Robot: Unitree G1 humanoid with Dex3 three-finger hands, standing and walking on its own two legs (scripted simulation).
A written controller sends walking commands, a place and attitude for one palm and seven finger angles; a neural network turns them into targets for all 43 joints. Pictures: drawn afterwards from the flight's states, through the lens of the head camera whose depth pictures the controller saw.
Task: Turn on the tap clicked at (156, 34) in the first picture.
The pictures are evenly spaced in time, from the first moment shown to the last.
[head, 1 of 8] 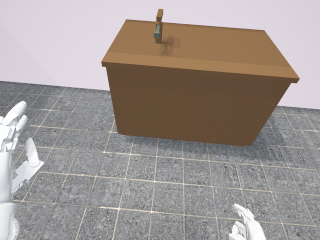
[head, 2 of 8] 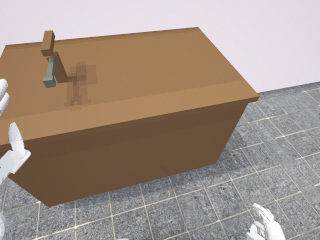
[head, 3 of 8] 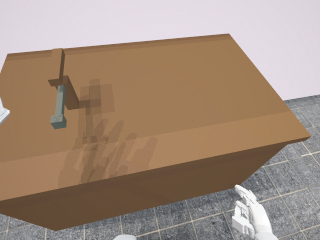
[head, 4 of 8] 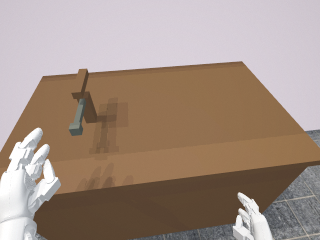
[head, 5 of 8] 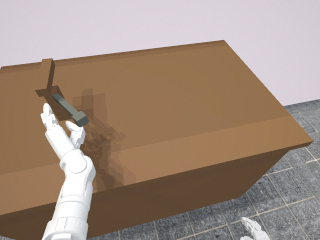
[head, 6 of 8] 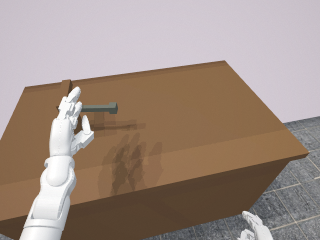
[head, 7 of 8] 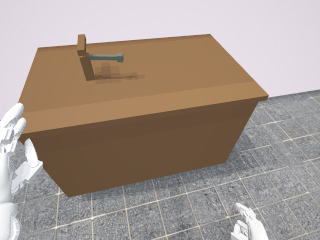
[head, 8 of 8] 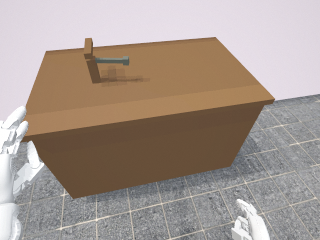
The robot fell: no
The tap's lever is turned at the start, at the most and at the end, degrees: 0 78 78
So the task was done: yes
